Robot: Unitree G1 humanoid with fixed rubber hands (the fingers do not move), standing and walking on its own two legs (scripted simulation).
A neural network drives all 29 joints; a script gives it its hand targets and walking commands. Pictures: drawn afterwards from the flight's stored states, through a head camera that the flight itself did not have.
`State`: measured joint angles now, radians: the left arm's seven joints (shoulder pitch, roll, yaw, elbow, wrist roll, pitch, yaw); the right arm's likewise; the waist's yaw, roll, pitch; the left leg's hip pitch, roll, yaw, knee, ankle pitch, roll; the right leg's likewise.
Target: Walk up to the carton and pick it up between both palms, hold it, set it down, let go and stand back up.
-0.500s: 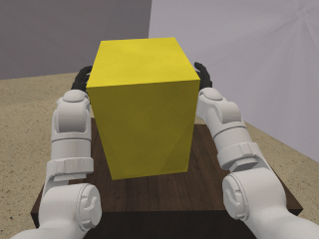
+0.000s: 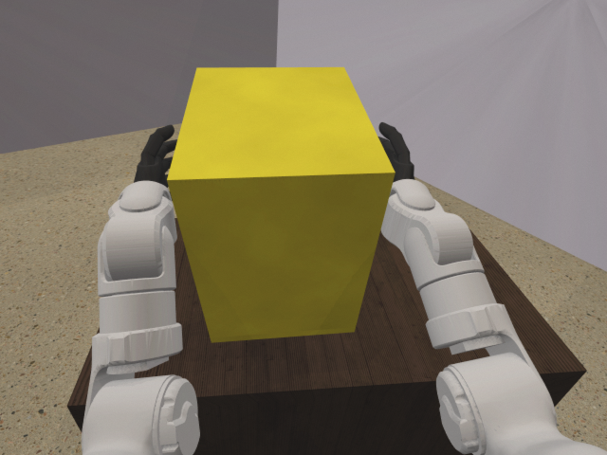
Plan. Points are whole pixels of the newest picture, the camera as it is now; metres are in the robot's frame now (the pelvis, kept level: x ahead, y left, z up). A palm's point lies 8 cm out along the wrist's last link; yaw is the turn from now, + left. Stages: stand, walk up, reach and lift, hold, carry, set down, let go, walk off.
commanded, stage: hold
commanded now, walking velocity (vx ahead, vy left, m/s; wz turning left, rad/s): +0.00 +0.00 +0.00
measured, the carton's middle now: (278, 204) +0.39 +0.01 +0.21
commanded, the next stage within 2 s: none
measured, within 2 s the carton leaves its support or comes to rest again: neither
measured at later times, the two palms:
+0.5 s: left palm (154, 173) +0.36 +0.16 +0.27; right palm (394, 185) +0.36 -0.13 +0.26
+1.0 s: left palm (159, 189) +0.36 +0.16 +0.25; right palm (395, 186) +0.37 -0.13 +0.26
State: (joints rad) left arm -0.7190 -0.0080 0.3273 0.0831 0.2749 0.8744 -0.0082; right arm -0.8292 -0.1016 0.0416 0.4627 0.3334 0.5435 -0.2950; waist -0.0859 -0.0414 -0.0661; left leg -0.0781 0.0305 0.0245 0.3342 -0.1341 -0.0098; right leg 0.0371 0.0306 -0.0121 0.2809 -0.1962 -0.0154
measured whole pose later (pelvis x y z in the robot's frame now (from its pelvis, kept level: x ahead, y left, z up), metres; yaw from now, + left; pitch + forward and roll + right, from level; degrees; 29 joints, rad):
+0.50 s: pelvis +0.00 +0.00 +0.00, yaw +1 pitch -7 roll -1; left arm -0.80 0.03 0.33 0.21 0.30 0.83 -0.04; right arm -0.87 -0.08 0.00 0.56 0.30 0.50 -0.29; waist -0.10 -0.02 -0.07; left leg -0.08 0.02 0.01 0.34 -0.13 0.00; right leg 0.04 0.02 -0.03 0.28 -0.20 -0.01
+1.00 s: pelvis +0.00 +0.00 +0.00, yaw +1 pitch -8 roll -1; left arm -0.77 0.02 0.32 0.21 0.33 0.87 -0.04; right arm -0.92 -0.09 0.00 0.64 0.30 0.54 -0.25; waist -0.10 -0.04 -0.05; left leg -0.06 0.03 0.01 0.34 -0.14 -0.01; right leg 0.06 0.03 -0.02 0.28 -0.20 -0.02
